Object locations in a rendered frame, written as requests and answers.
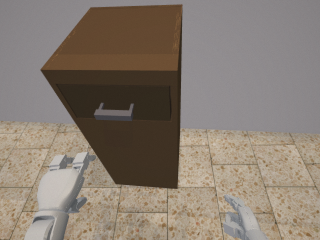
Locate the handle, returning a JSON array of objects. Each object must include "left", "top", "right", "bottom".
[{"left": 94, "top": 102, "right": 135, "bottom": 121}]

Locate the left robot forearm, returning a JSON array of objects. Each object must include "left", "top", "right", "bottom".
[{"left": 24, "top": 209, "right": 69, "bottom": 240}]

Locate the right robot forearm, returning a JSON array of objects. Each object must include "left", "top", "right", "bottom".
[{"left": 244, "top": 229, "right": 269, "bottom": 240}]

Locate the drawer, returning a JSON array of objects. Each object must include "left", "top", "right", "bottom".
[{"left": 58, "top": 84, "right": 172, "bottom": 121}]

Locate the cabinet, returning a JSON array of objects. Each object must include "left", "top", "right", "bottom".
[{"left": 40, "top": 4, "right": 183, "bottom": 189}]

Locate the robot left hand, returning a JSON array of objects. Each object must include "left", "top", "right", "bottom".
[{"left": 37, "top": 152, "right": 96, "bottom": 214}]

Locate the robot right hand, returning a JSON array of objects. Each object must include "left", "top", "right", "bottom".
[{"left": 223, "top": 194, "right": 261, "bottom": 240}]

